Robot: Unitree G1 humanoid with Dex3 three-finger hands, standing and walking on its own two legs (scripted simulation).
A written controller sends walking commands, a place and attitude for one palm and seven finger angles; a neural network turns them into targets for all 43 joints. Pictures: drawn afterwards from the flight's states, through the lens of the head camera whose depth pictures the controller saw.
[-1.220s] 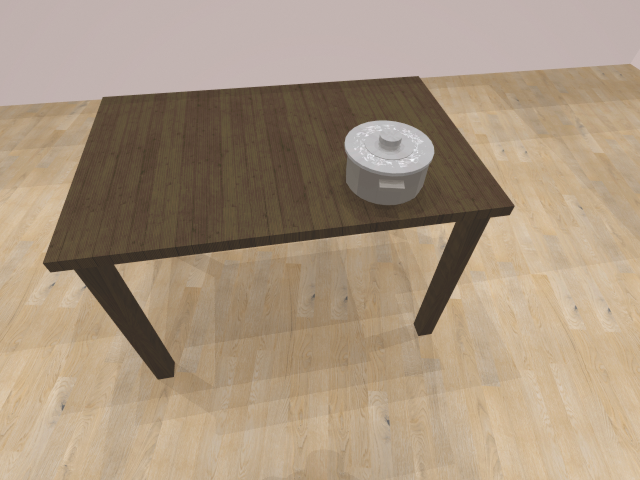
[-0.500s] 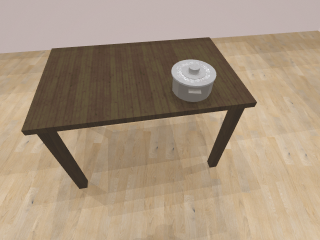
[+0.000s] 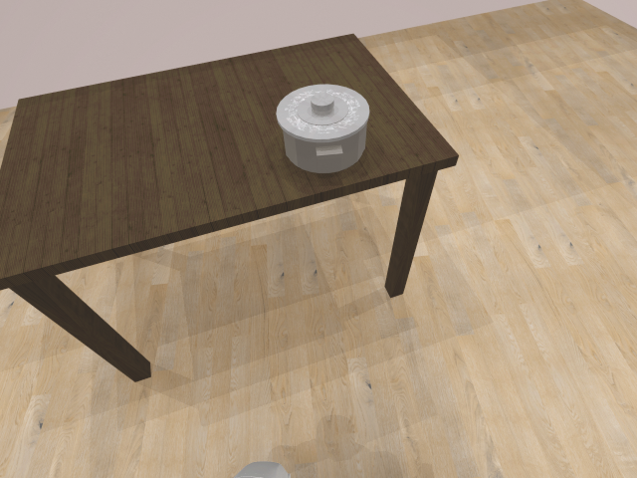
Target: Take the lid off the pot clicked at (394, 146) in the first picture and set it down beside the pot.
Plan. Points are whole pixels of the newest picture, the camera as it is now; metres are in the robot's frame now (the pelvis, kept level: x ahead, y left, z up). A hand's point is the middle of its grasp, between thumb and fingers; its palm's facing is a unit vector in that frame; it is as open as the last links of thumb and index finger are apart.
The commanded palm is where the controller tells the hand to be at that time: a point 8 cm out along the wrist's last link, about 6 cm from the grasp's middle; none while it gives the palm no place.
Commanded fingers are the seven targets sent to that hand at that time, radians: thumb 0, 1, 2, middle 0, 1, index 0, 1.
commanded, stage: walk to a spot facing it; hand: left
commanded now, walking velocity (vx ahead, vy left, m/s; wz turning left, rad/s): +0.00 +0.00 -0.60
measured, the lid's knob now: (322, 101) +0.79 +0.07 +0.01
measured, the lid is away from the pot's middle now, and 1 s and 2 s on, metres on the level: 0.00 0.00 0.00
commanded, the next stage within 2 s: none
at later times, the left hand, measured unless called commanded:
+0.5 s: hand (191, 462) +0.15 +0.21 -0.14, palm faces -0.31 -0.91 -0.27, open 7.4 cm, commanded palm none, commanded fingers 0.00 0.90 0.90 -0.20 -0.30 -0.20 -0.30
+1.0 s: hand (267, 416) +0.22 +0.11 -0.15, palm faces -0.61 -0.77 -0.20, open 7.4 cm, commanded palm none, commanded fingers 0.00 0.90 0.90 -0.20 -0.30 -0.20 -0.30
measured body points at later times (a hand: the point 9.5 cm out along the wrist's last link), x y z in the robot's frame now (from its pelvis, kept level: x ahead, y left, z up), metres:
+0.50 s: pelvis -0.01 +0.02 +0.01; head +0.03 +0.00 +0.46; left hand +0.17 +0.25 -0.12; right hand -0.01 -0.25 -0.13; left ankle +0.01 +0.15 -0.73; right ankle -0.04 -0.11 -0.70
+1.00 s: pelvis +0.00 +0.02 +0.01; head +0.04 +0.01 +0.46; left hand +0.25 +0.15 -0.13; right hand -0.11 -0.21 -0.12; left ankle +0.09 +0.10 -0.73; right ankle -0.08 -0.08 -0.66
